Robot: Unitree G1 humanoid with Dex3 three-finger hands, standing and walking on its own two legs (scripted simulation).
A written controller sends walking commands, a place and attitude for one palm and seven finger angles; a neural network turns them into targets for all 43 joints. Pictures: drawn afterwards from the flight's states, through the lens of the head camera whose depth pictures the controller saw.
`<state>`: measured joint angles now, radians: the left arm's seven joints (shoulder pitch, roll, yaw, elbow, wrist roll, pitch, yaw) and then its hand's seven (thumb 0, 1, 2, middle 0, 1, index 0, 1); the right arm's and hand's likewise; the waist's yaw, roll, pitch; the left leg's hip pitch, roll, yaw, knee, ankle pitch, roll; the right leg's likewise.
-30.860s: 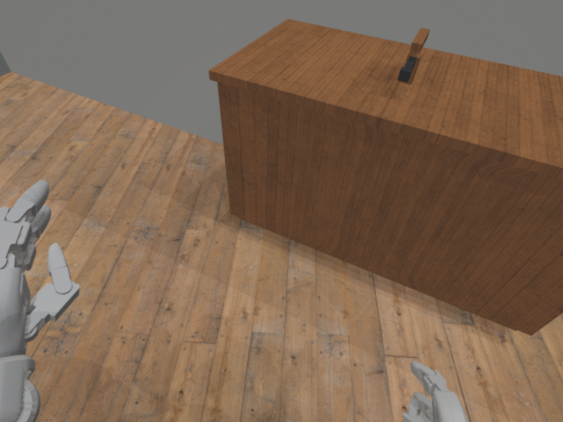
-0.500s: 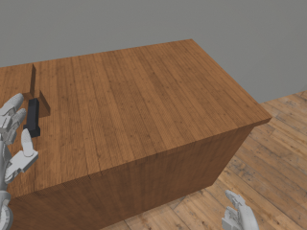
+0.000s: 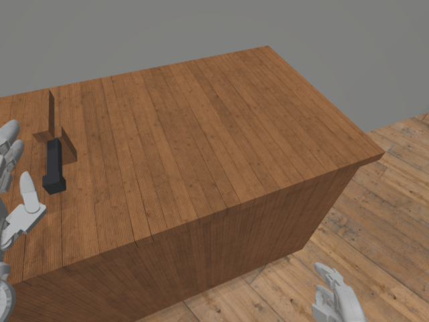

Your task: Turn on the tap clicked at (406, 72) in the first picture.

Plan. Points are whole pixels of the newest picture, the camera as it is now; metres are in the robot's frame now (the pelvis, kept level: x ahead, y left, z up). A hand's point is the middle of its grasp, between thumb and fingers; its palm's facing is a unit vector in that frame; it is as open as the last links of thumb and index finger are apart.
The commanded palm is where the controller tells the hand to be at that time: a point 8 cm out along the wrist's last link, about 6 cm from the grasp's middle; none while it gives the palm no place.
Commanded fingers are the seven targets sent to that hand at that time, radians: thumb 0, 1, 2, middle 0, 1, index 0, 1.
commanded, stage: come to a stop and stand still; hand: left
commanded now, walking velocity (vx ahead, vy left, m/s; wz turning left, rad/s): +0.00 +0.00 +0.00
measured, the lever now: (54, 183) +0.33 +0.31 +0.08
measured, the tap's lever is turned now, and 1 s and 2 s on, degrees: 0 0 0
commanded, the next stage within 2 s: look again from close up in 0.52 s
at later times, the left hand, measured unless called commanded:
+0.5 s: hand out of the picture +0.20 +0.29 +0.16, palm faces +0.42 -0.82 -0.38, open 7.4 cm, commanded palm +0.14 +0.32 +0.18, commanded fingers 0.00 0.90 0.90 -0.20 -0.30 -0.20 -0.30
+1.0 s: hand out of the picture +0.19 +0.29 +0.16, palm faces +0.41 -0.84 -0.35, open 7.4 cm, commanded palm +0.13 +0.32 +0.18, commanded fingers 0.00 0.90 0.90 -0.20 -0.30 -0.20 -0.30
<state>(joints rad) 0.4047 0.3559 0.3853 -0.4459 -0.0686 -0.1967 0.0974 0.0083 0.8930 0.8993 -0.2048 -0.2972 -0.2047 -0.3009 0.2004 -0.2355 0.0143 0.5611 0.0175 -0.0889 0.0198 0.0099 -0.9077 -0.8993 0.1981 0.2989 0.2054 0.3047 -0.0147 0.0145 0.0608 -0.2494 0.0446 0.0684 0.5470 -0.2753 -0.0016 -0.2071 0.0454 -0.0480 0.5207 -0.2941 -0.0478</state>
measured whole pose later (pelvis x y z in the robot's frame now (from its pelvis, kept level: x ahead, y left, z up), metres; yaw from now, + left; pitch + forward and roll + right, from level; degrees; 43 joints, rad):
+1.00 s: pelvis -0.02 +0.04 +0.01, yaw +2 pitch -2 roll -1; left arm 0.45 0.34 0.33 -0.45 -0.04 -0.16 0.13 0.01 0.89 0.90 -0.21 -0.30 -0.21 -0.30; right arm 0.20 -0.21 0.03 0.57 0.01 -0.09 -0.04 0.01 -0.91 -0.90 0.20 0.30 0.20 0.30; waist 0.01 0.00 0.04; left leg -0.23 -0.01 0.06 0.44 -0.19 0.05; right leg -0.16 0.00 -0.06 0.38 -0.19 0.00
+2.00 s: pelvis +0.00 -0.03 -0.01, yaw +5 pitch +0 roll +1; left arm 0.45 0.30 0.38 -0.39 -0.22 0.00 0.06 0.01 0.89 0.90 -0.21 -0.30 -0.21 -0.30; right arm 0.22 -0.28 0.01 0.66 0.04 -0.18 -0.10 0.01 -0.91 -0.90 0.20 0.30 0.20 0.30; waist 0.07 0.05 -0.06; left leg -0.35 0.03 -0.02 0.66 -0.31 -0.04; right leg -0.29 0.04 -0.12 0.66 -0.39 -0.09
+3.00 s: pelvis +0.00 -0.01 -0.01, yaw +6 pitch -1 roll +0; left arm 0.50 0.22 0.22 -0.54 -0.23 0.14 0.19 0.01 0.89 0.90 -0.21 -0.30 -0.20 -0.30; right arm 0.18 -0.23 0.08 0.63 0.03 -0.22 -0.10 0.01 -0.91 -0.90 0.20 0.30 0.21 0.30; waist 0.08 0.05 -0.06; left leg -0.34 0.00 -0.03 0.65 -0.31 -0.01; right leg -0.26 0.02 -0.13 0.63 -0.37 -0.06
